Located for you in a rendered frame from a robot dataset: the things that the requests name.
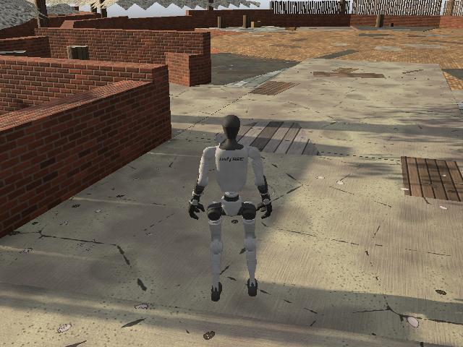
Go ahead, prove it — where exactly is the humanoid robot head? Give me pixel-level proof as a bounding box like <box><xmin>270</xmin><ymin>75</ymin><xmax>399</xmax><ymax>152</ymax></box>
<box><xmin>219</xmin><ymin>115</ymin><xmax>244</xmax><ymax>150</ymax></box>

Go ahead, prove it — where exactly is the robot right upper arm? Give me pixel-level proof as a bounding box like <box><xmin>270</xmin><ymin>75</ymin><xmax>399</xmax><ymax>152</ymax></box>
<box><xmin>247</xmin><ymin>146</ymin><xmax>265</xmax><ymax>186</ymax></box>

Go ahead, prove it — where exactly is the robot right hand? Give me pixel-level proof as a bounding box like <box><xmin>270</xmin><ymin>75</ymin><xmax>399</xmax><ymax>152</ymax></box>
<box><xmin>256</xmin><ymin>202</ymin><xmax>272</xmax><ymax>219</ymax></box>

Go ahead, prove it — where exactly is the robot torso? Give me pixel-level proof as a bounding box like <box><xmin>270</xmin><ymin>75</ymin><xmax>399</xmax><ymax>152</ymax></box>
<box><xmin>214</xmin><ymin>143</ymin><xmax>248</xmax><ymax>217</ymax></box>

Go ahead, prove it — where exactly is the robot left upper arm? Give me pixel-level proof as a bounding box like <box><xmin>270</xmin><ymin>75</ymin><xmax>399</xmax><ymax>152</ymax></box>
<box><xmin>197</xmin><ymin>146</ymin><xmax>216</xmax><ymax>187</ymax></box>

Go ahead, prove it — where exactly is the robot left forearm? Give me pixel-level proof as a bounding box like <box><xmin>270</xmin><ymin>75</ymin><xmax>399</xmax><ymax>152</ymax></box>
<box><xmin>190</xmin><ymin>175</ymin><xmax>205</xmax><ymax>205</ymax></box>

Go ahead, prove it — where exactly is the robot right forearm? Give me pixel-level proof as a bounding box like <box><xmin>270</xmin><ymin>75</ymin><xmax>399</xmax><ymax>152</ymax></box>
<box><xmin>258</xmin><ymin>175</ymin><xmax>271</xmax><ymax>205</ymax></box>

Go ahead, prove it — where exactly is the robot left hand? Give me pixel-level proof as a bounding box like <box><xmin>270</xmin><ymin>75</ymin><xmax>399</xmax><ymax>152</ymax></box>
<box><xmin>188</xmin><ymin>202</ymin><xmax>205</xmax><ymax>220</ymax></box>

